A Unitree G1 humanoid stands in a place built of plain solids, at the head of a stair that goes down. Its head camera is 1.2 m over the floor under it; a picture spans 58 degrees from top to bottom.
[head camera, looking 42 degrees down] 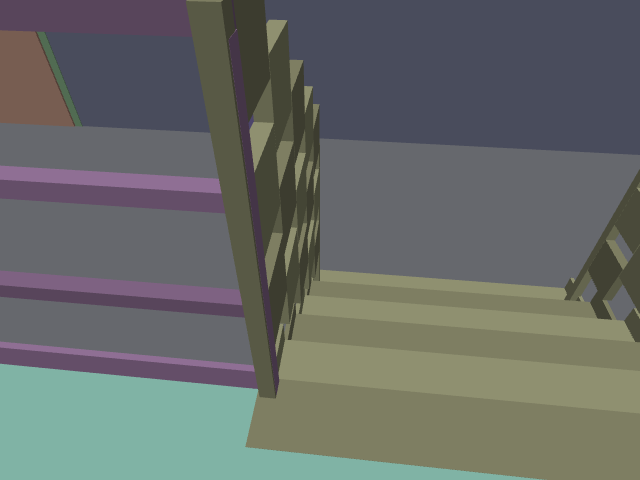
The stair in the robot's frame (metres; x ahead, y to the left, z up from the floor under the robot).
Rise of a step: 0.17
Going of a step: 0.26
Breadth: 1.62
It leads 6 degrees to the right of straight ahead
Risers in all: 6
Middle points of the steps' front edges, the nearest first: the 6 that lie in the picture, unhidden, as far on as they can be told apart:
0.62 -0.62 0.00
0.88 -0.65 -0.17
1.14 -0.68 -0.34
1.40 -0.71 -0.51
1.66 -0.73 -0.68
1.91 -0.76 -0.86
